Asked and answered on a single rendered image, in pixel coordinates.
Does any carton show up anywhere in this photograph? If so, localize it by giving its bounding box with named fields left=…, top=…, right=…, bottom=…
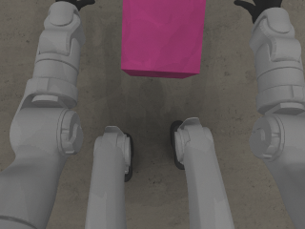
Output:
left=121, top=0, right=206, bottom=79

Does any robot left upper arm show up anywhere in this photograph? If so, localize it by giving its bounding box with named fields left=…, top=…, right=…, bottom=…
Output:
left=0, top=107, right=84, bottom=229

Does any right robot forearm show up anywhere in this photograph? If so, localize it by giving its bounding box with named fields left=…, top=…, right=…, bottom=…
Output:
left=249, top=7, right=305, bottom=116

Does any right robot thigh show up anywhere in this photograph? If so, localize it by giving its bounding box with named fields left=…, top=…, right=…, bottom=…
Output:
left=174, top=124, right=235, bottom=229

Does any left robot forearm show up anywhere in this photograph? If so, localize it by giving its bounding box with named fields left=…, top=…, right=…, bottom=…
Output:
left=10, top=1, right=86, bottom=149

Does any robot right foot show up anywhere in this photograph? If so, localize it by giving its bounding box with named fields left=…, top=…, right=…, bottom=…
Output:
left=170, top=120, right=185, bottom=170

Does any robot left hand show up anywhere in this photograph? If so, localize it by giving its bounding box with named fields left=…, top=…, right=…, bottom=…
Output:
left=55, top=0, right=95, bottom=11

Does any robot right hand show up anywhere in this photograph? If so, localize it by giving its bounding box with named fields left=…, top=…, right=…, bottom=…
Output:
left=234, top=0, right=282, bottom=24

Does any robot right upper arm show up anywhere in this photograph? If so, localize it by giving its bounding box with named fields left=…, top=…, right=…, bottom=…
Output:
left=249, top=114, right=305, bottom=229

